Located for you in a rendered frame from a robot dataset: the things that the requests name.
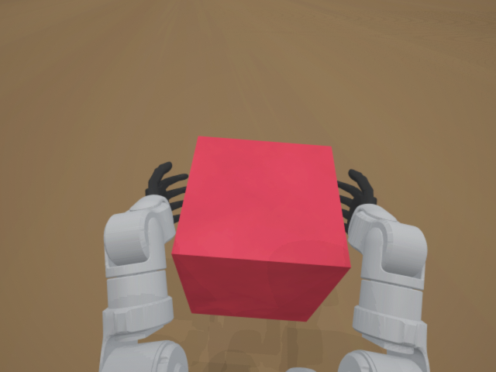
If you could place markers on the right robot upper arm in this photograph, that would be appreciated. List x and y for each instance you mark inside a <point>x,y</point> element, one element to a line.
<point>366,361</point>

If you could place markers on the robot right hand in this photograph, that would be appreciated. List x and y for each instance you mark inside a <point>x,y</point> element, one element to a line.
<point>363,196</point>

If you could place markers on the right robot forearm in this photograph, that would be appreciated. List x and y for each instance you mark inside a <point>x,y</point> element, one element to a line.
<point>390,310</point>

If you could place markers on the robot left hand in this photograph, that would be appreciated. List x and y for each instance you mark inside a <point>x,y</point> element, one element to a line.
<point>156,186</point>

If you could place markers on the left robot forearm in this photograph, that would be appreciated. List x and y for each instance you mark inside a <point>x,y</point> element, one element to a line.
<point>138,304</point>

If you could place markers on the carton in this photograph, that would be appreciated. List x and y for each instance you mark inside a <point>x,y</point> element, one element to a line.
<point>261,231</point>

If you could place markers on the left robot upper arm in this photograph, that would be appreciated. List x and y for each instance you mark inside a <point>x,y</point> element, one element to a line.
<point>159,356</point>

